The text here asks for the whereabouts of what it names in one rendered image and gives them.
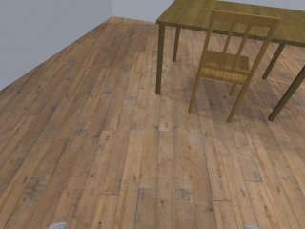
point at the table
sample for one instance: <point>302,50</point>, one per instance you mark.
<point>196,14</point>

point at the chair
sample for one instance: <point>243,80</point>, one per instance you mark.
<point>232,68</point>

